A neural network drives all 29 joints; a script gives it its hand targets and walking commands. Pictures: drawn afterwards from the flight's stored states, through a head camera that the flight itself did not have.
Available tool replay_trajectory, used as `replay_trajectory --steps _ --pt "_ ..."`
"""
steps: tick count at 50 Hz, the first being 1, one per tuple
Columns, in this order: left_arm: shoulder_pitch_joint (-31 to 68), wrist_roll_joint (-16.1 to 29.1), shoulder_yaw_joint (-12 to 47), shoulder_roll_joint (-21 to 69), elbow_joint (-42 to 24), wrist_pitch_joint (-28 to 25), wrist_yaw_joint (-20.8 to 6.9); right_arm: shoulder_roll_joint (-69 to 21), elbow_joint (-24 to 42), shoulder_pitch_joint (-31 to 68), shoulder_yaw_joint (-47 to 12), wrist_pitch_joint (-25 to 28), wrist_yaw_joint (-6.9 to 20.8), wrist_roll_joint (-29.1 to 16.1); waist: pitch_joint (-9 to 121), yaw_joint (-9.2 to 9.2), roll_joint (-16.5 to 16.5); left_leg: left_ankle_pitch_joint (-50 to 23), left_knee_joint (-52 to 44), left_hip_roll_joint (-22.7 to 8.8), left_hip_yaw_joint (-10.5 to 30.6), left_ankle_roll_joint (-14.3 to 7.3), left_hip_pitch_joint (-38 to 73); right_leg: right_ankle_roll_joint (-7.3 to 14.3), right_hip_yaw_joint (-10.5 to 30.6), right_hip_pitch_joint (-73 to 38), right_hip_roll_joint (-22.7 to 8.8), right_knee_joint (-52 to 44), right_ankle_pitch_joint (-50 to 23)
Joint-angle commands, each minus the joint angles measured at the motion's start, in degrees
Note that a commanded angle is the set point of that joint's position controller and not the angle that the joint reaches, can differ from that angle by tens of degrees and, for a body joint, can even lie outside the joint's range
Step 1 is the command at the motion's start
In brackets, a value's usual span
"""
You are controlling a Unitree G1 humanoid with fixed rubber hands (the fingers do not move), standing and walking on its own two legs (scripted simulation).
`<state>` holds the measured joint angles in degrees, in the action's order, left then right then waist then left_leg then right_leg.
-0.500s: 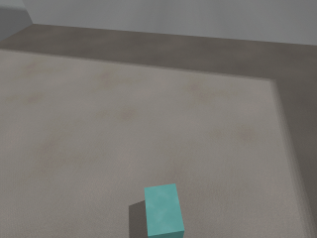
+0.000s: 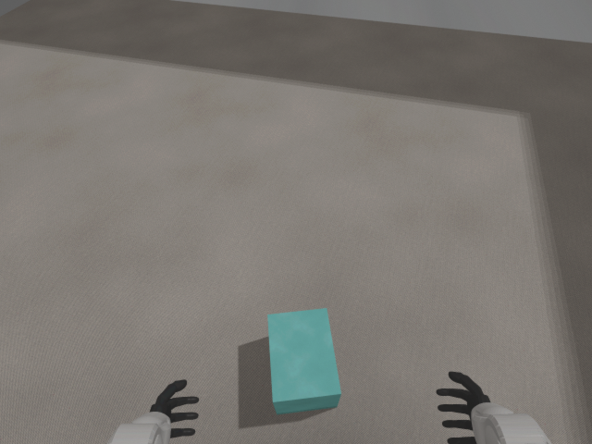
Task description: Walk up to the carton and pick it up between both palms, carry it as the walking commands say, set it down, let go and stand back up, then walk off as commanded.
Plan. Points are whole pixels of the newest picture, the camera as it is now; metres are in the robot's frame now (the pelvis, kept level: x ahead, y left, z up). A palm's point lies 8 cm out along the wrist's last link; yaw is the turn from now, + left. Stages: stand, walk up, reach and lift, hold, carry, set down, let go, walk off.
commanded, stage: reach and lift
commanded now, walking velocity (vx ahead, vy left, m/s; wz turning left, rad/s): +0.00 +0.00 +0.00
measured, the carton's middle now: (302, 360) +0.44 +0.03 -0.67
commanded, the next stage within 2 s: none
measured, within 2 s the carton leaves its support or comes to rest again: neither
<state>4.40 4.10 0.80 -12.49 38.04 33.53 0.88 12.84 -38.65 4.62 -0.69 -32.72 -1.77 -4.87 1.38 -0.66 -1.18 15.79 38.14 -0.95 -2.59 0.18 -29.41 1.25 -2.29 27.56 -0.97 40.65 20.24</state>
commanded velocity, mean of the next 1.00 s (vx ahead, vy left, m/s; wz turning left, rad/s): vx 0.00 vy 0.00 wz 0.00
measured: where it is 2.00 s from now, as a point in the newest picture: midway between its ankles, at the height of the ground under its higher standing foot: outside the picture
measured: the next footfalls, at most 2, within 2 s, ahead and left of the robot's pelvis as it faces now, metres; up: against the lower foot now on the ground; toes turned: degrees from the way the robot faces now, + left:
none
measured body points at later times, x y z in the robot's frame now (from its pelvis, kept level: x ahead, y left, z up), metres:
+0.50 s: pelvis -0.03 +0.01 -0.05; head +0.09 +0.01 +0.39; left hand +0.19 +0.22 -0.16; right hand +0.21 -0.21 -0.16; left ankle +0.03 +0.12 -0.72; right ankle +0.00 -0.10 -0.72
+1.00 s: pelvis -0.08 +0.01 -0.08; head +0.14 +0.01 +0.31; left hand +0.33 +0.20 -0.18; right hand +0.35 -0.19 -0.18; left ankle +0.03 +0.12 -0.72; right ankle +0.00 -0.10 -0.72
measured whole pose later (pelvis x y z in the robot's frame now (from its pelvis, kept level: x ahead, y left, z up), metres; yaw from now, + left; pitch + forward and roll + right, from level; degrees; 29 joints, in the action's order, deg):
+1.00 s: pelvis -0.08 +0.01 -0.08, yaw -1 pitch +25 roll +0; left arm 42.2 0.2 -12.9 -6.7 43.2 19.6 7.6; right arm 14.1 -51.0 47.4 10.0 -18.1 -0.1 -0.9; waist -3.9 -2.2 -0.7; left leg 16.0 60.5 -2.1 -2.9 -0.5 -69.5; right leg 1.0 -1.3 68.1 -0.6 63.4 20.3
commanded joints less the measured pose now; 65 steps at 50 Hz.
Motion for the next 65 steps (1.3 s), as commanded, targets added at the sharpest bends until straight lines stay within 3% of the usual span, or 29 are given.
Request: replay_trajectory --steps 1,5,11,15,19,24,34,42,53,59,65 --pt "-14.8 -2.5 0.1 -0.6 -4.5 5.5 0.2 1.2 4.1 -13.6 2.3 -5.5 2.2 2.6 7.7 0.48 2.4 -19.8 -4.2 2.8 4.0 -2.0 13.7 3.1 4.3 -0.5 2.5 -10.1 -17.6" --pt "-8.1 -5.6 -2.0 0.8 -15.7 0.0 -0.2 0.2 13.8 -8.5 5.4 -0.2 3.5 7.5 10.6 1.05 0.8 -24.1 -0.9 2.1 4.5 -2.9 11.4 1.7 4.5 1.9 3.1 -6.3 -20.1" --pt "-8.2 -6.9 -6.0 1.9 -17.4 -8.2 -0.8 0.8 19.1 -7.2 6.6 7.4 4.8 7.5 23.3 -0.08 0.9 -30.1 9.7 2.2 4.9 -1.3 4.3 0.1 5.3 7.2 2.7 4.6 -27.4" --pt "-9.2 -5.9 -5.6 2.8 -17.0 -9.1 -0.3 1.1 18.4 -7.2 5.6 8.7 5.0 6.1 24.9 -0.59 0.7 -23.5 11.7 3.2 4.0 -1.2 0.4 -0.1 4.8 11.0 2.5 7.9 -22.5" --pt "-6.4 -4.6 -5.1 2.7 -18.6 -7.7 0.6 2.5 17.9 -3.1 6.1 8.1 5.0 5.7 21.4 -0.54 0.1 -11.8 11.6 3.4 2.7 -1.3 -2.5 0.4 3.4 15.0 2.8 7.8 -10.0" --pt "4.3 -3.6 -5.0 1.8 -19.4 -5.9 1.7 4.1 15.6 7.7 7.2 7.2 5.4 5.2 16.0 -0.16 0.5 1.7 11.6 2.4 2.7 -0.5 -5.3 0.9 2.1 20.4 2.5 8.0 3.0" --pt "26.1 -2.6 -8.5 1.7 -11.4 -5.3 3.6 5.6 5.3 31.4 9.1 6.6 4.7 4.6 20.0 -0.46 0.6 6.9 13.7 1.7 2.3 0.7 -8.7 0.5 1.5 23.6 1.9 10.5 5.6" --pt "40.1 -4.2 -12.9 1.6 -4.3 -9.4 5.3 6.4 -2.4 46.2 11.3 10.5 2.9 5.0 27.8 -1.01 -0.6 5.2 15.2 2.5 1.7 1.1 -12.4 -0.3 2.2 25.0 2.7 11.8 3.8" --pt "54.5 -2.8 -15.1 0.8 2.5 -20.4 8.1 8.6 -10.9 62.7 11.5 20.5 0.8 2.8 42.0 -2.7 -0.5 -3.2 18.7 3.6 1.0 2.0 -18.5 -0.6 2.7 29.4 4.3 14.7 -2.3" --pt "57.4 -2.2 -16.5 0.5 4.6 -25.6 8.3 8.8 -14.4 66.5 12.7 25.2 0.6 3.4 48.7 -2.35 -1.3 -10.5 20.5 4.4 0.7 2.0 -23.6 -1.1 3.6 31.2 4.9 16.7 -10.4" --pt "61.0 -2.3 -18.4 -1.5 4.1 -28.8 6.8 9.7 -13.0 71.2 13.3 28.4 0.2 3.6 56.0 -2.47 -3.0 -17.4 21.3 5.1 0.7 1.7 -28.3 -1.9 5.2 29.1 4.9 18.8 -21.3"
